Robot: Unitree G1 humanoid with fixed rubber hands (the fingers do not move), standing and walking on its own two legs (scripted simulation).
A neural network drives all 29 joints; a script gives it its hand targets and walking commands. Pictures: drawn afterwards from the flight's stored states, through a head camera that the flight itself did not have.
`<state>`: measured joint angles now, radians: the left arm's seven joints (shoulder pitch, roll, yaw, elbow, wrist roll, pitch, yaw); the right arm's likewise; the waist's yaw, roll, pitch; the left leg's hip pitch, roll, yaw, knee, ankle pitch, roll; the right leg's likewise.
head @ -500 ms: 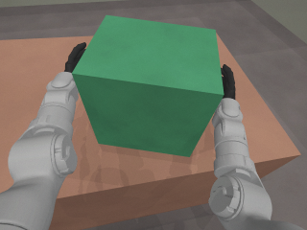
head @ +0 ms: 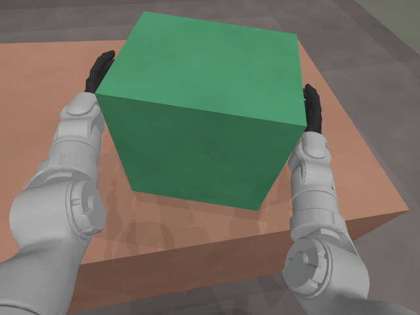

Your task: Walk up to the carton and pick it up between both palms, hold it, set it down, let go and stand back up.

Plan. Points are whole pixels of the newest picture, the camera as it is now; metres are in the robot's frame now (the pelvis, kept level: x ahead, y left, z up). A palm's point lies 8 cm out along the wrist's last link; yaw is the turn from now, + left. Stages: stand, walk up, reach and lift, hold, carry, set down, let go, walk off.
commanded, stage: set down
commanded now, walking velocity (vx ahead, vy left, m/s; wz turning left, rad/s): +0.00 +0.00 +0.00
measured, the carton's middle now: (206, 120) +0.49 -0.01 +0.06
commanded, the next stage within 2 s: none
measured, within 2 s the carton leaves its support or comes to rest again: neither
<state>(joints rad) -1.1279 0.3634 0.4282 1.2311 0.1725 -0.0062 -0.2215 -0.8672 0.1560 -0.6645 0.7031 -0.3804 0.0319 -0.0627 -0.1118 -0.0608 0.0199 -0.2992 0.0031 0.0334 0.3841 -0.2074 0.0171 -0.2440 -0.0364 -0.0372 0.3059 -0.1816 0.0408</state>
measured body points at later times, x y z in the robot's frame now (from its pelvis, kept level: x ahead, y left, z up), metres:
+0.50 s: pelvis +0.01 +0.01 -0.01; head +0.08 +0.03 +0.43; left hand +0.52 +0.20 +0.10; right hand +0.44 -0.22 +0.08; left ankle -0.01 +0.10 -0.75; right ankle -0.03 -0.14 -0.75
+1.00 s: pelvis -0.03 +0.01 -0.02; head +0.07 +0.04 +0.42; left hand +0.52 +0.22 +0.14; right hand +0.42 -0.26 +0.13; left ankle -0.02 +0.11 -0.75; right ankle -0.03 -0.14 -0.75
